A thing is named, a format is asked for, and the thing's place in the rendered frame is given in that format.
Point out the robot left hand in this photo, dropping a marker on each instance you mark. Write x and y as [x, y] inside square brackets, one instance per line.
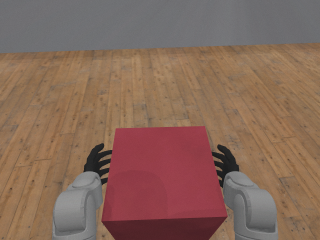
[93, 164]

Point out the robot right hand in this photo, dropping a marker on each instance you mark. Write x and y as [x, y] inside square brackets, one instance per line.
[228, 165]

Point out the carton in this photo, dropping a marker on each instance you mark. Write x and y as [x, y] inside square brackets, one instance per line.
[162, 185]

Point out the robot left forearm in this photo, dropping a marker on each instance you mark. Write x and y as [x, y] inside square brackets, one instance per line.
[74, 213]

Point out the robot right forearm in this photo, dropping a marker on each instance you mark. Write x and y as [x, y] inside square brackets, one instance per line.
[254, 209]

